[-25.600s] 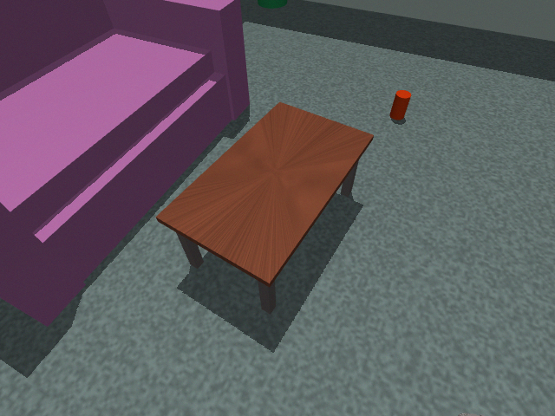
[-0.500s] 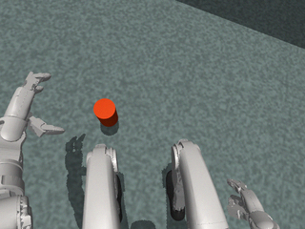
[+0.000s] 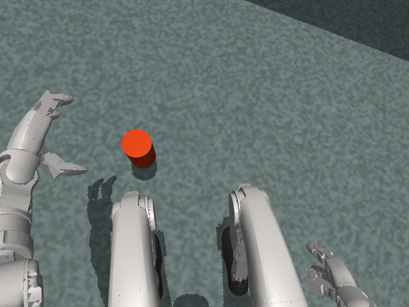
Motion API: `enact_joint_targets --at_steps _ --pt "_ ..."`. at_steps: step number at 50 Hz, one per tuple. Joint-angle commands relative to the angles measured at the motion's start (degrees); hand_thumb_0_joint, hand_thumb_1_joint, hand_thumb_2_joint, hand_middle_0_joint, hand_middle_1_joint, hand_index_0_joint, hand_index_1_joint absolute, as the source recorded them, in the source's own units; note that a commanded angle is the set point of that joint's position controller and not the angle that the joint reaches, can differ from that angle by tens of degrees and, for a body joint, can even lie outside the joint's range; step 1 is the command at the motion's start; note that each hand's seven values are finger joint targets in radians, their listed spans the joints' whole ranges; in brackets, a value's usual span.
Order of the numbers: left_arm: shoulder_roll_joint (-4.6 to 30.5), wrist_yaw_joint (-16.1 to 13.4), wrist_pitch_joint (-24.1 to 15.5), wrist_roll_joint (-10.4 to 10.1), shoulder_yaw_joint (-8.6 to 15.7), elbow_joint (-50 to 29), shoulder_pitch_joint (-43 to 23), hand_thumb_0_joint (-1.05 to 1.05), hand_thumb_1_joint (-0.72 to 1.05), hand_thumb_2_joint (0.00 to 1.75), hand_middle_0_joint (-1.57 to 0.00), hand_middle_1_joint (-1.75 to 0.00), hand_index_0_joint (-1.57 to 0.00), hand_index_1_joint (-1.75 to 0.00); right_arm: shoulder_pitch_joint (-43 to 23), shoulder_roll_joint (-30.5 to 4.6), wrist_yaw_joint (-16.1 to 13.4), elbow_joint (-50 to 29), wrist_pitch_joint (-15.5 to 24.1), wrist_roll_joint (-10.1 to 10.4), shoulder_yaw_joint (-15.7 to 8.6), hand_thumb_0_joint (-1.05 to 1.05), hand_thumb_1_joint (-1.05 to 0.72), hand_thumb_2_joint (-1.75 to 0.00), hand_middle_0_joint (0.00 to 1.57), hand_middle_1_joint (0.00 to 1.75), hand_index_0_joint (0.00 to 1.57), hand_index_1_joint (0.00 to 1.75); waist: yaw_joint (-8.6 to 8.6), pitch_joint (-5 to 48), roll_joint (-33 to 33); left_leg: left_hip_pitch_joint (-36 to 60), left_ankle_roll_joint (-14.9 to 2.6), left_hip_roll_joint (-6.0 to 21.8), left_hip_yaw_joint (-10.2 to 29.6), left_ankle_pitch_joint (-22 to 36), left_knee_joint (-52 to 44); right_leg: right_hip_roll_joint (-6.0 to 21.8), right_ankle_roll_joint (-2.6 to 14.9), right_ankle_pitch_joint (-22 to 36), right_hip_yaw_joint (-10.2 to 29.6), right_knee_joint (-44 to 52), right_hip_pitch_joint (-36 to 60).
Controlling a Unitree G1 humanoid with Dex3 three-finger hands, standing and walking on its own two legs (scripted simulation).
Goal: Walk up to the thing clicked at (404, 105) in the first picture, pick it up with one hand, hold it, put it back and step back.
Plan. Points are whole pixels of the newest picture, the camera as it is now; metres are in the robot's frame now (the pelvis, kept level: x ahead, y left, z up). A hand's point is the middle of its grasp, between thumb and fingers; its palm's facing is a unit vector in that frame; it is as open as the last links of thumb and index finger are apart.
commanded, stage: rise first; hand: left
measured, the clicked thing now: (140, 150) +0.48 +0.16 -0.37
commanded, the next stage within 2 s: go down in 1.64 s
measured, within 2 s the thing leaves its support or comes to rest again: neither
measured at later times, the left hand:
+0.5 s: hand (68, 141) +0.42 +0.26 -0.09, palm faces -0.28 -0.65 -0.71, open 14.2 cm
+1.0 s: hand (73, 138) +0.43 +0.26 -0.10, palm faces -0.32 -0.58 -0.75, open 14.2 cm
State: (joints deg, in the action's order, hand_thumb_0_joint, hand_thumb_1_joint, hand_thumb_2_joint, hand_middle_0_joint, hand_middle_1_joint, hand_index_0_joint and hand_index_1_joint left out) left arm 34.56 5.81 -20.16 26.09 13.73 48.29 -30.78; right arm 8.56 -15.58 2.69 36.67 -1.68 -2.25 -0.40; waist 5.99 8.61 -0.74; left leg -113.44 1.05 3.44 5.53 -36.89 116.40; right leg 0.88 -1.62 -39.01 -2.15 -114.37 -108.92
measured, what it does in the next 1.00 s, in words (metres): stands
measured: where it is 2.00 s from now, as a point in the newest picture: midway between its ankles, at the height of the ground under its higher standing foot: (194, 275)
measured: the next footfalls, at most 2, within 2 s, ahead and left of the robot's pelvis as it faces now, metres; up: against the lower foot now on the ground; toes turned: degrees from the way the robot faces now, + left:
none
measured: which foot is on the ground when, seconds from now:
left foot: down 0.00-1.00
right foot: down 0.00-1.00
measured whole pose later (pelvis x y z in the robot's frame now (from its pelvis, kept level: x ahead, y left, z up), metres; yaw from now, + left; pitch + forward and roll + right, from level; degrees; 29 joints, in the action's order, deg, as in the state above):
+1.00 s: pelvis +0.00 +0.00 -0.01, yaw +0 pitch +34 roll -5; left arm 34.9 2.1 -18.8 35.6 9.5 50.5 -35.7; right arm 9.9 -14.9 3.7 37.1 -1.5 -2.5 -0.4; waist 6.8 8.6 -1.1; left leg -115.3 0.9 3.1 5.8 -36.7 117.9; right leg 0.9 -1.9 -38.9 -2.2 -115.7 -110.5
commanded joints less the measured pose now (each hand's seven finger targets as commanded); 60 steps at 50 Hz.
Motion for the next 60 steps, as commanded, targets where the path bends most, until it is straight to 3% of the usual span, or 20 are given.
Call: enact_joint_targets --at_steps 1,2,9,12,15,18,19,26,31,32,33,36,37,40,43,44,45,46,49,60 --pt "15.71 -1.92 -2.97 -0.33 3.92 -10.14 -14.69 0.00 -0.47 0.90 -0.03 -0.94 -0.05 -0.90 7.88 -11.01 -0.36 -3.15 0.89 0.17 -4.22 0.00 -0.88 -0.90 0.20 0.30 0.20 0.30 -0.51 33.56 -8.12 26.87 -2.85 -1.56 -2.17 4.97 -13.98 -1.51 3.52 9.34 -1.72 14.71 15.52" --pt "15.37 -1.93 -2.90 -0.15 3.62 -9.85 -14.31 0.00 -0.43 0.82 -0.03 -0.88 -0.09 -0.82 7.71 -11.03 -0.28 -3.12 0.88 0.11 -4.08 0.00 -0.89 -0.88 0.20 0.30 0.20 0.30 -0.44 33.38 -8.38 27.17 -2.76 -1.50 -1.83 5.32 -14.18 -1.43 3.56 9.63 -1.90 14.19 15.35" --pt "15.47 -2.42 -2.40 1.37 3.22 -10.56 -15.22 0.00 -0.46 0.91 -0.03 -0.95 -0.05 -0.92 7.96 -11.30 -0.26 -3.01 0.84 0.29 -4.44 0.00 -0.88 -0.89 0.20 0.30 0.20 0.30 -1.02 35.03 -10.21 29.72 -2.34 -1.32 -0.88 6.03 -14.91 -1.43 3.80 10.16 -2.34 12.89 13.93" --pt "14.25 -2.51 -2.16 1.71 2.03 -10.37 -16.47 0.00 -0.43 0.83 -0.03 -0.90 -0.09 -0.84 8.08 -11.21 -0.23 -2.85 0.99 0.22 -4.49 0.00 -0.88 -0.88 0.20 0.30 0.20 0.30 0.11 33.76 -9.55 28.65 -2.50 -1.33 -1.07 5.85 -14.14 -1.40 3.68 10.09 -2.29 13.22 13.01" --pt "16.20 -2.91 -2.16 2.37 3.27 -11.04 -16.27 0.00 -0.46 0.91 -0.03 -0.95 -0.05 -0.92 8.30 -11.16 -0.12 -2.77 0.86 0.19 -4.45 0.00 -0.88 -0.90 0.20 0.30 0.20 0.30 -0.87 35.06 -9.78 28.89 -2.58 -1.48 -1.58 7.14 -13.64 -1.38 3.63 11.01 -1.86 13.33 14.09" --pt "15.12 -2.98 -2.00 2.70 2.39 -10.01 -16.30 0.00 -0.43 0.85 -0.03 -0.93 -0.09 -0.86 8.51 -10.96 -0.04 -2.63 0.87 0.05 -4.27 0.00 -0.89 -0.88 0.20 0.30 0.20 0.30 -0.16 34.61 -8.59 27.50 -2.76 -1.59 -1.85 6.92 -12.85 -1.41 3.47 11.10 -1.88 13.43 14.76" --pt "15.76 -3.18 -1.98 2.64 2.81 -9.97 -16.36 0.00 -0.45 0.93 -0.03 -0.97 -0.05 -0.94 8.32 -10.71 -0.04 -2.89 0.79 0.16 -4.23 0.00 -0.88 -0.90 0.20 0.30 0.20 0.30 -0.22 34.36 -6.87 26.36 -3.03 -1.68 -2.15 5.84 -12.91 -1.55 3.40 10.18 -1.79 14.25 15.33" --pt "15.32 -3.27 -1.76 4.11 2.02 -9.27 -16.94 0.00 -0.43 0.85 -0.03 -0.92 -0.09 -0.86 8.77 -11.01 0.15 -2.63 0.72 -0.09 -4.29 0.00 -0.88 -0.88 0.20 0.30 0.20 0.30 0.19 34.40 -9.07 27.18 -2.71 -1.52 -1.65 6.15 -13.25 -1.46 3.55 10.51 -2.23 12.85 14.33" --pt "16.44 -3.77 -1.93 4.85 2.00 -10.10 -18.27 0.00 -0.46 0.93 -0.03 -0.97 -0.05 -0.94 8.72 -11.12 0.07 -2.83 0.91 0.11 -4.57 0.00 -0.88 -0.89 0.20 0.30 0.20 0.30 -0.38 34.80 -8.35 26.63 -2.95 -1.72 -2.23 3.74 -13.08 -1.60 3.51 8.28 -1.84 14.16 14.49" --pt "15.34 -3.72 -1.76 5.15 1.11 -8.51 -17.83 0.00 -0.43 0.85 -0.03 -0.92 -0.09 -0.86 8.79 -10.72 0.14 -2.59 0.93 -0.04 -4.22 0.00 -0.89 -0.88 0.20 0.30 0.20 0.30 0.23 33.57 -8.70 25.75 -2.94 -1.71 -2.22 3.21 -13.12 -1.63 3.52 7.96 -1.93 14.00 14.14" --pt "16.37 -3.91 -2.01 5.25 1.77 -10.84 -19.59 0.00 -0.47 0.93 -0.03 -0.97 -0.05 -0.94 8.94 -11.07 0.13 -2.76 0.98 0.00 -4.54 0.00 -0.88 -0.89 0.20 0.30 0.20 0.30 -0.10 35.04 -9.05 26.63 -2.88 -1.67 -2.12 3.55 -13.02 -1.65 3.60 8.31 -1.81 13.89 14.04" --pt "15.26 -4.24 -1.61 5.93 1.32 -8.45 -18.08 0.00 -0.44 0.86 -0.03 -0.94 -0.09 -0.87 9.36 -10.79 0.25 -2.20 0.88 0.06 -4.22 0.00 -0.89 -0.89 0.20 0.30 0.20 0.30 -0.26 34.82 -9.59 27.86 -2.52 -1.56 -1.27 6.16 -13.50 -1.54 3.71 10.29 -2.23 12.53 13.40" --pt "15.53 -4.32 -1.63 6.22 1.05 -9.49 -18.62 0.00 -0.48 0.94 -0.03 -0.96 -0.05 -0.95 9.36 -10.87 0.24 -2.45 0.92 0.10 -4.42 0.00 -0.88 -0.89 0.20 0.30 0.20 0.30 -0.14 34.88 -9.78 28.09 -2.52 -1.55 -1.40 6.11 -13.43 -1.56 3.68 10.17 -2.21 12.84 13.36" --pt "14.87 -4.56 -1.40 6.95 0.13 -8.56 -19.82 0.00 -0.44 0.86 -0.03 -0.94 -0.09 -0.88 9.57 -10.59 0.37 -2.02 0.99 -0.10 -4.18 0.00 -0.89 -0.89 0.20 0.30 0.20 0.30 0.85 34.08 -8.31 26.12 -2.91 -1.72 -1.89 5.41 -12.49 -1.62 3.48 10.04 -2.11 13.61 14.00" --pt "15.62 -4.95 -1.33 7.76 0.59 -8.52 -19.59 0.00 -0.47 0.94 -0.03 -0.97 -0.05 -0.94 9.02 -10.92 0.44 -2.33 1.02 -0.03 -4.40 0.00 -0.88 -0.89 0.20 0.30 0.20 0.30 -0.20 34.39 -10.27 27.53 -2.61 -1.58 -1.21 4.44 -13.66 -1.44 3.70 8.96 -2.29 12.58 12.65" --pt "14.69 -4.91 -1.31 8.03 -0.34 -8.15 -20.37 0.00 -0.44 0.86 -0.03 -0.92 -0.09 -0.86 9.20 -10.99 0.54 -2.35 1.08 -0.05 -4.45 0.00 -0.89 -0.88 0.20 0.30 0.20 0.30 0.40 34.00 -10.82 27.71 -2.43 -1.49 -0.69 3.86 -14.03 -1.43 3.77 8.53 -2.52 12.04 11.78" --pt "15.06 -5.10 -1.36 8.34 -0.08 -8.80 -20.74 0.00 -0.48 0.94 -0.04 -0.96 -0.05 -0.94 9.89 -11.07 0.52 -2.09 1.03 -0.01 -4.59 0.00 -0.88 -0.89 0.20 0.30 0.20 0.30 0.36 34.77 -10.74 28.09 -2.39 -1.52 -0.73 4.78 -13.93 -1.47 3.74 9.41 -2.55 12.10 12.61" --pt "14.48 -5.25 -1.09 8.26 -0.34 -6.94 -19.91 0.00 -0.44 0.86 -0.03 -0.92 -0.09 -0.86 9.63 -10.55 0.53 -2.15 0.96 0.00 -4.21 0.00 -0.89 -0.89 0.20 0.30 0.20 0.30 0.61 33.62 -8.98 26.96 -2.63 -1.62 -1.03 4.57 -13.54 -1.49 3.59 9.17 -2.49 12.81 12.65" --pt "15.26 -5.63 -0.90 9.06 -0.33 -8.11 -20.67 0.00 -0.48 0.94 -0.04 -0.97 -0.06 -0.95 9.35 -11.08 0.53 -2.95 1.21 0.01 -4.62 0.00 -0.88 -0.89 0.20 0.30 0.20 0.30 0.35 35.25 -9.49 27.22 -2.77 -1.79 -1.78 5.31 -13.04 -1.52 3.54 9.81 -2.15 13.41 13.94" --pt "14.63 -6.86 0.12 10.64 -1.19 -6.60 -21.47 0.00 -0.45 0.86 -0.03 -0.93 -0.09 -0.87 10.34 -10.25 0.58 -1.92 1.35 0.14 -4.18 0.00 -0.89 -0.89 0.20 0.30 0.20 0.30 0.69 34.67 -7.94 25.89 -2.88 -1.95 -1.68 4.98 -12.97 -1.62 3.48 9.59 -2.28 13.78 14.08"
